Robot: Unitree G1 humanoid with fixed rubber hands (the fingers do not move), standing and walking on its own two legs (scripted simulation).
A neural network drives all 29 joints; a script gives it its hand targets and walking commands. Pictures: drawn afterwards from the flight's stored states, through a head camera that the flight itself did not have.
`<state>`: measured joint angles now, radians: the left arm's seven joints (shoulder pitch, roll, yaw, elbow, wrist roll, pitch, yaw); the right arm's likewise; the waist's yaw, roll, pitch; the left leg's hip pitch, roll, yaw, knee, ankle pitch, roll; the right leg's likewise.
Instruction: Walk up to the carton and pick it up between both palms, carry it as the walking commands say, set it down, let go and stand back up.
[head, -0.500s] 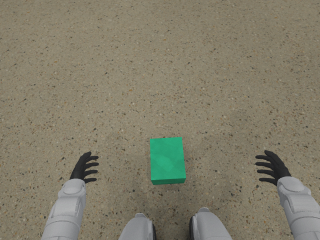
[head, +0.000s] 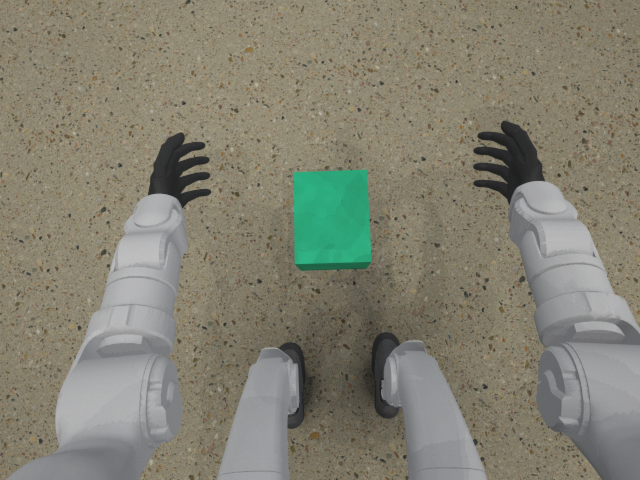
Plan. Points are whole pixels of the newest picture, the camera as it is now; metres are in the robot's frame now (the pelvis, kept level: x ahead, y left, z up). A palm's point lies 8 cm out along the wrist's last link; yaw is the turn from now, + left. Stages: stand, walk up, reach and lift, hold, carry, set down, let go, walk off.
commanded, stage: reach and lift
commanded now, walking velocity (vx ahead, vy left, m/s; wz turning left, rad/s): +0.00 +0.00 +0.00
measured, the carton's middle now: (331, 223) +0.51 +0.01 -0.60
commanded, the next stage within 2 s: none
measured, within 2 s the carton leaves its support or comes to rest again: neither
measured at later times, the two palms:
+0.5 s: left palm (202, 154) +0.51 +0.19 -0.13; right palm (474, 142) +0.52 -0.19 -0.14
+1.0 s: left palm (235, 192) +0.51 +0.18 -0.30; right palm (444, 181) +0.51 -0.19 -0.30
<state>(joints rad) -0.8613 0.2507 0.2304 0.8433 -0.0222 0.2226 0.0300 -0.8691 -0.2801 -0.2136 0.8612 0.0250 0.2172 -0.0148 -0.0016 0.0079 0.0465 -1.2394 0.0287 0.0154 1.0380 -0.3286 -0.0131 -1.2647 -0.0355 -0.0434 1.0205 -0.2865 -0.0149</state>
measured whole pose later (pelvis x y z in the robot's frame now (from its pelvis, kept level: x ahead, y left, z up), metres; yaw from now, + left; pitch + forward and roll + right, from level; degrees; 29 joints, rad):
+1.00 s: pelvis -0.01 +0.00 -0.17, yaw +0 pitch +49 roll +1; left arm -1.17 0.23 0.23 0.86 -0.07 0.13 0.13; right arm -1.21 -0.29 -0.25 0.92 0.06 0.12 -0.08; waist 0.01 0.00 -0.02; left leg -2.02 0.03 0.01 1.69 -0.52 -0.01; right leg -2.06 -0.04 -0.02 1.66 -0.46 -0.02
